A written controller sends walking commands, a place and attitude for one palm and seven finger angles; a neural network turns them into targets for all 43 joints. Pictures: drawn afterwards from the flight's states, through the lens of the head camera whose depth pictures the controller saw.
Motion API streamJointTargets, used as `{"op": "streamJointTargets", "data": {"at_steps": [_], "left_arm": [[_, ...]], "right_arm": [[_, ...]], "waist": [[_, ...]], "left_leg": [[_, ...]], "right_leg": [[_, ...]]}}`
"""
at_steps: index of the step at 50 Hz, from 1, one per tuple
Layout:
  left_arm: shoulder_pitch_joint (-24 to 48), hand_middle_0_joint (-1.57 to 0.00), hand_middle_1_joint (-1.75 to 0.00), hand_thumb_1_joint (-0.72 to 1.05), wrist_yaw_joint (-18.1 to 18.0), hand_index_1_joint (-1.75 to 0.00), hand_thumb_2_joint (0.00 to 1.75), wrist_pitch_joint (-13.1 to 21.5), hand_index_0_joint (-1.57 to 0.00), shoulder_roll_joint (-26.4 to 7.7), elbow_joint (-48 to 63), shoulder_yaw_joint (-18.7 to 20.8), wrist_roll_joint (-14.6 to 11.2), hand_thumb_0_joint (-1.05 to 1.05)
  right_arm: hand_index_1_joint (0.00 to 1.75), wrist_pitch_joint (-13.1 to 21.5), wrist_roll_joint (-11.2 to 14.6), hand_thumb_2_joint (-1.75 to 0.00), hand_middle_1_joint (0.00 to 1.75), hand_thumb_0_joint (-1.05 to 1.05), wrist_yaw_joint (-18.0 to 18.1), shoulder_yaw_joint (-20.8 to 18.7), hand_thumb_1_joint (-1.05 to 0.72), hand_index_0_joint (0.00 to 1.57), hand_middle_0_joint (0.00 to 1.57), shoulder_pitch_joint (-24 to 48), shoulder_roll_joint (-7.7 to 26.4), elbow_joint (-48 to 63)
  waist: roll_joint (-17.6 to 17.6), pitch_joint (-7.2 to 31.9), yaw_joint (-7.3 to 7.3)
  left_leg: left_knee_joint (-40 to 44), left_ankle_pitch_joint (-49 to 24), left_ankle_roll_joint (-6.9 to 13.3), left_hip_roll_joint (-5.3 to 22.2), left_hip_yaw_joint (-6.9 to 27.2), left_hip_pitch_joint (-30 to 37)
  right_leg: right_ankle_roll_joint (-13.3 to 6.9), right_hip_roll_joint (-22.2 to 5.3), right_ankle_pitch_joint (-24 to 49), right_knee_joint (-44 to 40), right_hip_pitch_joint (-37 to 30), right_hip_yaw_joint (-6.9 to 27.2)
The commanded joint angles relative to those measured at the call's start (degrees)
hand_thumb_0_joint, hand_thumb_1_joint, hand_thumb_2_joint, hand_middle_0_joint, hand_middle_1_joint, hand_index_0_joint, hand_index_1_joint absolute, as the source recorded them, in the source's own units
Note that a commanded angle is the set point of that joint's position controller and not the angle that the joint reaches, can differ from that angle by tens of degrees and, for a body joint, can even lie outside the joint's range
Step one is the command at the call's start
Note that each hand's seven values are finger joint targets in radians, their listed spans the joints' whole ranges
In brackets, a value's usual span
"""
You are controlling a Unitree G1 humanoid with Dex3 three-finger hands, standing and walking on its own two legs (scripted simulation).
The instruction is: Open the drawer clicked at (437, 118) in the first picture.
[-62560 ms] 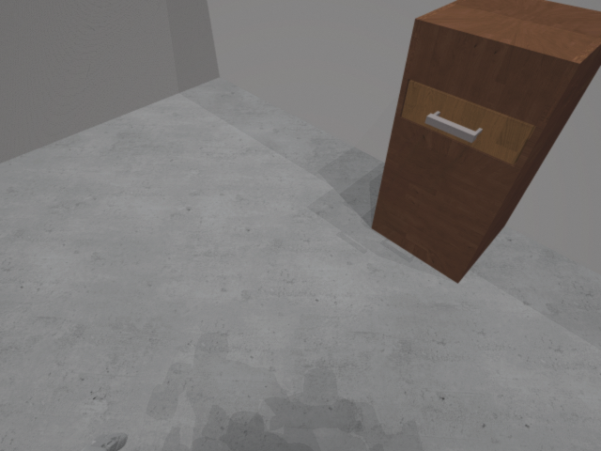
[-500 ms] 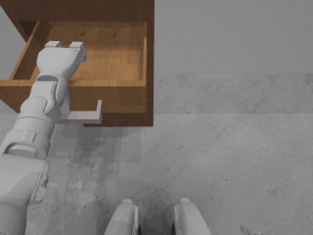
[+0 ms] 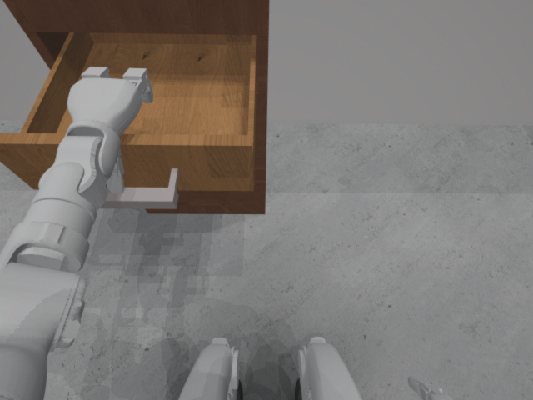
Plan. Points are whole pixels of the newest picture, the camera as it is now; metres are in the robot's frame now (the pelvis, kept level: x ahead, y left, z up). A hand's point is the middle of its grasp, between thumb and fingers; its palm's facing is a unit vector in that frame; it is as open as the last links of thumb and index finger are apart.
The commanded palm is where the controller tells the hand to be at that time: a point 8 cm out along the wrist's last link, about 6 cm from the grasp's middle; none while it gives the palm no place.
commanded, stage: lower the fingers behind the handle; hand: left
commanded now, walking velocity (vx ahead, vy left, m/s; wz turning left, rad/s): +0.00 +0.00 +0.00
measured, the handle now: (127, 186) +0.44 +0.22 +0.02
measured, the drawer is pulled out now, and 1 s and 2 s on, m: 0.25 0.25 0.25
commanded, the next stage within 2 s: lift the fingers back up to retry in 0.10 s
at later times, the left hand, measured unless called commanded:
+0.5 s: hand (120, 129) +0.51 +0.22 +0.07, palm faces -0.04 +0.03 -1.00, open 14.6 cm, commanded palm +0.47 +0.21 +0.02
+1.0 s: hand (120, 132) +0.50 +0.22 +0.07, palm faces -0.08 -0.01 -1.00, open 14.6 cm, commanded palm +0.47 +0.20 +0.06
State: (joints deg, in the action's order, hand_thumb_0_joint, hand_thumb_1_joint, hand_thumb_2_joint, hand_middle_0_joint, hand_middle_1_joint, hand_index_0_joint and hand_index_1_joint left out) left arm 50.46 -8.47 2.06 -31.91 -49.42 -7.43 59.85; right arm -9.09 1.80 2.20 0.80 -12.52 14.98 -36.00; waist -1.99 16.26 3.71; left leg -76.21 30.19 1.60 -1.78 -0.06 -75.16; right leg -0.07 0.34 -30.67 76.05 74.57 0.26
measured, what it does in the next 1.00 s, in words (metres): stands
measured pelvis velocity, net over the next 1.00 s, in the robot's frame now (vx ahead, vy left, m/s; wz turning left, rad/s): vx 0.02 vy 0.01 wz -0.04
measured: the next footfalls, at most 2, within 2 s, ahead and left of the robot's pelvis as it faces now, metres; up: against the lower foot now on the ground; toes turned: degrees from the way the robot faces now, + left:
none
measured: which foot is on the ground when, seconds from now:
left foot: down 0.00-1.00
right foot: down 0.00-1.00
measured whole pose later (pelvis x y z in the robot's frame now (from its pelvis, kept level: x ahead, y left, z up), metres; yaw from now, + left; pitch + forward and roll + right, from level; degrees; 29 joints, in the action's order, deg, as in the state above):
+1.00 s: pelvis +0.02 +0.01 +0.04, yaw -2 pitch +27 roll -1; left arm 43.2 -13.6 5.7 -29.5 -52.6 -4.3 59.7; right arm -10.6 0.5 0.0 -1.6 -18.7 14.7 -36.4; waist -3.2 14.5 2.7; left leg -67.1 29.2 2.0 -0.1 -0.7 -64.4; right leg 0.4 2.0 -28.0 65.2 63.8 1.2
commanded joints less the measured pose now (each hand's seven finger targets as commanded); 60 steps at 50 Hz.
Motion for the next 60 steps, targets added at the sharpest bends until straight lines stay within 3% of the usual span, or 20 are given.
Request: {"op": "streamJointTargets", "data": {"at_steps": [1,4,12,17,21,23,24,27,28,30,31,34,37,42,46,49,50,56,60], "left_arm": [[-4.0,-0.30,-1.20,-0.50,-0.2,-1.20,0.30,1.4,-0.30,4.8,-3.3,-3.3,-1.2,0.00],[-2.0,-0.30,-1.20,-0.50,-0.1,-1.20,0.30,1.3,-0.30,4.3,-3.5,-3.3,-1.1,0.00],[-3.7,-0.30,-1.20,-0.50,-0.1,-1.20,0.30,1.1,-0.30,4.4,-3.3,-2.5,-1.5,0.00],[-1.5,-0.30,-1.20,-0.50,0.1,-1.20,0.30,0.5,-0.30,4.8,-3.7,-3.3,-1.2,0.00],[-3.2,-0.30,-1.20,-0.50,0.2,-1.20,0.30,0.6,-0.30,2.9,-4.9,-1.4,-1.3,0.00],[-4.0,-0.30,-1.20,-0.50,0.5,-1.20,0.30,1.0,-0.30,4.0,-4.6,-1.9,-1.6,0.00],[-3.5,-0.30,-1.20,-0.50,0.4,-1.20,0.30,1.2,-0.30,4.4,-4.7,-1.9,-1.8,0.00],[-4.6,-0.30,-1.20,-0.50,0.2,-1.20,0.30,2.0,-0.30,3.3,-5.2,-0.8,-1.7,0.00],[-4.8,-0.30,-1.20,-0.50,0.1,-1.20,0.30,2.2,-0.30,4.8,-4.7,-1.7,-2.0,0.00],[-5.9,-0.30,-1.20,-0.50,-0.3,-1.20,0.30,2.6,-0.30,4.8,-4.8,-1.2,-2.0,0.00],[-5.0,-0.30,-1.20,-0.50,-0.6,-1.20,0.30,2.9,-0.30,6.0,-4.5,-2.1,-1.9,0.00],[-7.7,-0.30,-1.20,-0.50,-1.5,-1.20,0.30,3.5,-0.30,5.3,-4.8,-0.4,-2.2,0.00],[-5.9,-0.30,-1.20,-0.50,-2.5,-1.20,0.30,3.9,-0.30,6.7,-4.2,-1.2,-2.5,0.00],[-5.4,-0.30,-1.20,-0.50,-4.3,-1.20,0.30,4.3,-0.30,4.2,-5.4,1.0,-1.8,0.00],[-8.4,-0.30,-1.20,-0.50,-5.3,-1.20,0.30,4.7,-0.30,6.0,-5.5,0.4,-1.5,0.00],[-9.0,-0.30,-1.20,-0.50,-6.3,-1.20,0.30,5.2,-0.30,4.3,-5.4,2.0,-0.9,0.00],[-9.2,-0.30,-1.20,-0.50,-6.5,-1.20,0.30,4.9,-0.30,6.7,-5.4,0.3,-1.1,0.00],[-8.6,-0.30,-1.20,-0.50,-7.9,-1.20,0.30,4.2,-0.30,3.8,-7.1,2.3,0.6,0.00],[-8.1,-0.30,-1.20,-0.50,-8.1,-1.20,0.30,3.7,-0.30,6.4,-7.0,0.4,0.8,0.00]], "right_arm": [[0.30,1.2,-0.2,-0.90,0.30,0.00,0.6,-3.3,-0.90,0.20,0.20,-3.6,8.5,5.1],[0.30,1.1,-0.3,-0.90,0.30,0.00,0.7,-3.3,-0.90,0.20,0.20,-3.6,8.7,5.0],[0.30,0.8,-0.1,-0.90,0.30,0.00,0.5,-3.5,-0.90,0.20,0.20,-3.6,8.7,5.6],[0.30,0.7,0.0,-0.90,0.30,0.00,0.4,-3.7,-0.90,0.20,0.20,-4.3,8.9,5.7],[0.30,0.5,-0.1,-0.90,0.30,0.00,0.4,-3.7,-0.90,0.20,0.20,-5.1,9.0,5.9],[0.30,0.4,-0.1,-0.90,0.30,0.00,0.2,-3.7,-0.90,0.20,0.20,-5.6,8.9,6.4],[0.30,0.4,-0.2,-0.90,0.30,0.00,0.1,-3.9,-0.90,0.20,0.20,-5.8,8.9,6.0],[0.30,0.3,-0.3,-0.90,0.30,0.00,0.1,-4.1,-0.90,0.20,0.20,-6.9,9.0,6.1],[0.30,0.2,-0.3,-0.90,0.30,0.00,-0.1,-4.1,-0.90,0.20,0.20,-7.0,8.8,6.3],[0.30,0.1,-0.4,-0.90,0.30,0.00,-0.3,-4.3,-0.90,0.20,0.20,-7.7,8.8,6.1],[0.30,0.0,-0.4,-0.90,0.30,0.00,-0.5,-4.4,-0.90,0.20,0.20,-8.0,8.7,5.8],[0.30,-0.3,-0.5,-0.90,0.30,0.00,-0.7,-4.8,-0.90,0.20,0.20,-9.1,8.6,5.7],[0.30,-0.3,-0.7,-0.90,0.30,0.00,-1.0,-5.2,-0.90,0.20,0.20,-10.1,8.5,5.3],[0.30,-0.3,-1.0,-0.90,0.30,0.00,-1.3,-5.4,-0.90,0.20,0.20,-11.4,8.6,4.3],[0.30,-0.3,-1.4,-0.90,0.30,0.00,-1.7,-5.6,-0.90,0.20,0.20,-11.8,8.2,4.1],[0.30,-0.4,-1.6,-0.90,0.30,0.00,-1.9,-5.7,-0.90,0.20,0.20,-11.8,8.2,3.8],[0.30,-0.3,-1.6,-0.90,0.30,0.00,-2.0,-5.7,-0.90,0.20,0.20,-11.6,8.0,4.0],[0.30,-0.5,-1.6,-0.90,0.30,0.00,-2.3,-5.7,-0.90,0.20,0.20,-11.6,8.5,3.8],[0.30,-0.7,-1.7,-0.90,0.30,0.00,-2.6,-5.9,-0.90,0.20,0.20,-11.5,8.4,4.1]], "waist": [[7.9,12.0,4.52],[7.2,11.0,5.06],[8.0,12.1,4.29],[7.6,11.2,5.18],[7.7,11.3,4.60],[6.4,11.6,4.16],[7.1,11.4,4.66],[7.5,10.8,4.15],[6.3,10.4,4.16],[6.9,10.5,3.70],[6.2,10.0,4.19],[7.2,10.5,3.29],[7.3,9.6,3.88],[7.1,8.8,3.38],[7.7,9.6,3.06],[6.9,10.0,2.33],[7.0,9.5,2.80],[7.2,8.7,2.66],[6.5,8.6,2.79]], "left_leg": [[7.9,-11.5,1.6,-0.8,0.6,14.5],[8.2,-11.0,1.6,-0.6,1.0,14.4],[8.6,-11.5,1.5,-0.5,1.0,15.3],[9.3,-9.9,1.6,-0.1,1.1,15.8],[10.1,-9.9,1.6,0.1,1.1,16.6],[10.7,-10.9,1.5,0.2,1.1,17.9],[10.6,-10.2,1.7,0.4,0.9,17.7],[11.7,-10.4,1.6,0.7,1.1,18.4],[12.2,-11.0,1.5,0.7,1.0,19.3],[12.7,-11.2,1.4,0.8,0.9,19.8],[13.1,-11.6,1.3,1.1,1.2,20.7],[13.9,-12.9,1.2,1.3,0.7,21.8],[15.2,-12.9,1.2,1.7,0.8,22.8],[16.2,-14.4,1.2,1.8,0.4,23.2],[16.1,-16.8,1.2,1.6,-0.3,23.7],[16.2,-17.6,1.1,1.6,-0.4,23.9],[16.4,-17.6,1.2,1.5,-0.6,24.2],[16.6,-18.1,1.1,1.4,-0.4,24.1],[17.1,-18.3,1.0,1.4,-0.1,25.5]], "right_leg": [[-3.0,1.5,9.3,-12.0,-8.2,-1.8],[-3.1,1.5,8.3,-11.7,-7.0,-2.3],[-3.2,1.5,8.8,-11.8,-8.1,-2.4],[-3.0,1.6,7.4,-12.8,-7.9,-2.4],[-2.9,1.8,7.6,-13.5,-9.5,-2.4],[-3.0,1.9,8.6,-13.6,-10.1,-2.5],[-2.8,1.7,8.3,-14.2,-10.3,-2.4],[-3.0,2.0,8.7,-15.0,-11.6,-2.2],[-3.0,2.0,9.3,-15.3,-11.6,-2.4],[-3.0,2.2,9.6,-15.9,-12.7,-2.4],[-3.1,2.3,9.9,-16.1,-12.2,-2.5],[-3.1,2.4,11.7,-17.1,-14.7,-2.2],[-3.0,2.5,11.8,-18.5,-15.3,-2.2],[-3.1,2.7,13.8,-19.8,-17.4,-2.0],[-3.1,2.7,17.0,-20.2,-19.5,-1.7],[-3.2,2.8,17.8,-20.0,-20.1,-1.5],[-3.2,2.8,18.0,-20.5,-20.2,-1.7],[-3.3,3.0,18.6,-20.5,-20.4,-1.5],[-3.3,3.1,17.6,-20.6,-19.6,-2.1]]}}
